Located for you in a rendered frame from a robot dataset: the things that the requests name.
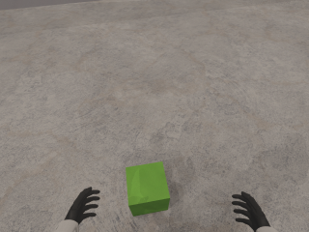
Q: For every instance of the left robot hand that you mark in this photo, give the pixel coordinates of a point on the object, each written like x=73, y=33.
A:
x=79, y=205

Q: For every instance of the right robot hand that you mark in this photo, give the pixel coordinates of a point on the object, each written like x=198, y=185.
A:
x=254, y=212

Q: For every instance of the carton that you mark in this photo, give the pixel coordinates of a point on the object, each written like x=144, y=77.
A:
x=147, y=189

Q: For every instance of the robot left forearm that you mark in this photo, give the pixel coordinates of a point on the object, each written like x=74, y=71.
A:
x=67, y=225

